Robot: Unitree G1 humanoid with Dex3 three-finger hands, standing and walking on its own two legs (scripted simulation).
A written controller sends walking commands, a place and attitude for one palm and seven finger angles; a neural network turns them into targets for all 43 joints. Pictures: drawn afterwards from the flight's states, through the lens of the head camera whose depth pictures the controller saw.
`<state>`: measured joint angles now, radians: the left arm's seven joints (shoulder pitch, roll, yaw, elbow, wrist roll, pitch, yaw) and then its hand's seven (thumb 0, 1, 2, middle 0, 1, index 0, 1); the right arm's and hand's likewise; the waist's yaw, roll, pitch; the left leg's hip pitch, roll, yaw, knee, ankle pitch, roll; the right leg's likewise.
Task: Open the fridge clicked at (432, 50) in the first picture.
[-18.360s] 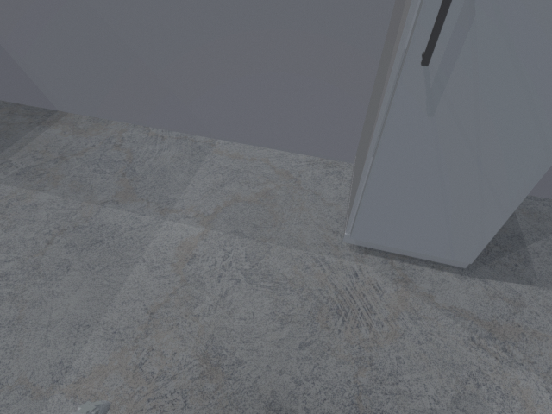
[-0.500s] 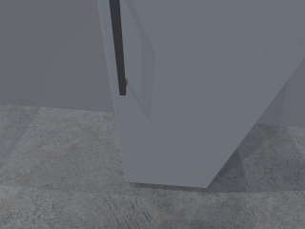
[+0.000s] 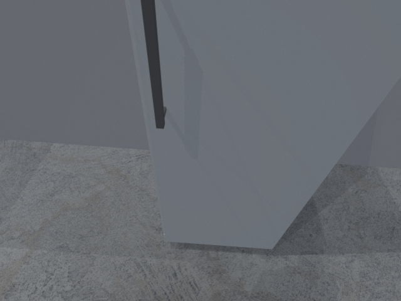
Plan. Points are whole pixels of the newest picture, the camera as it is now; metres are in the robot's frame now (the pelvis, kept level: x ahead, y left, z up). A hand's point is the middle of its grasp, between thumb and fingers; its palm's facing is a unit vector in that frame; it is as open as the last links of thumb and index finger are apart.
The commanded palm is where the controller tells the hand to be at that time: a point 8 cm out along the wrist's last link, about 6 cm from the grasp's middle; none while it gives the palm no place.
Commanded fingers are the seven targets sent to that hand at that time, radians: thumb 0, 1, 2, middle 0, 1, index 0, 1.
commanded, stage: raise the hand to about handle height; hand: left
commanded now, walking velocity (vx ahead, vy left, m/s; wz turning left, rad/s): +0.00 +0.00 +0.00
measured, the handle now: (156, 62) +0.46 +0.13 +0.25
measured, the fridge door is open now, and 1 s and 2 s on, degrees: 0 0 0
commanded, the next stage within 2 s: none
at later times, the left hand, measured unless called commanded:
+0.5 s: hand (112, 286) +0.15 +0.17 -0.02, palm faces +0.01 -1.00 +0.01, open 8.5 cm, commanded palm +0.13 +0.24 +0.01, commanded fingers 0.00 0.39 0.68 -0.24 -0.63 -0.24 -0.63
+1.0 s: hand (63, 221) +0.21 +0.23 +0.12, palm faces +0.08 -0.99 -0.08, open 11.5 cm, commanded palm +0.17 +0.27 +0.12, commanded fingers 0.00 -0.20 0.43 -0.28 -1.00 -0.28 -1.00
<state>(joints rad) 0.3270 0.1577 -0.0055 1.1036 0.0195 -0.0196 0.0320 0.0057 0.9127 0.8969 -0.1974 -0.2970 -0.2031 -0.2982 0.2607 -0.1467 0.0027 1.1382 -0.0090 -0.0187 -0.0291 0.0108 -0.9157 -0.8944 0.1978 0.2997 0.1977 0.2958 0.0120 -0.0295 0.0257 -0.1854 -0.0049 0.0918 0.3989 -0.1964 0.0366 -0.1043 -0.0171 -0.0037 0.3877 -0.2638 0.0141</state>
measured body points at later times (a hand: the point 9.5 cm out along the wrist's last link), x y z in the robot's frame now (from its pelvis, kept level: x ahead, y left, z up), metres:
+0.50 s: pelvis -0.03 -0.03 -0.04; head -0.02 -0.01 +0.41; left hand +0.14 +0.23 -0.02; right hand +0.20 -0.28 -0.07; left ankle +0.01 +0.09 -0.74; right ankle -0.03 -0.13 -0.74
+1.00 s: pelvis -0.01 -0.02 -0.02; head -0.02 -0.03 +0.43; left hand +0.20 +0.29 +0.12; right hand +0.14 -0.25 -0.10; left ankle +0.01 +0.09 -0.74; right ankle -0.03 -0.13 -0.74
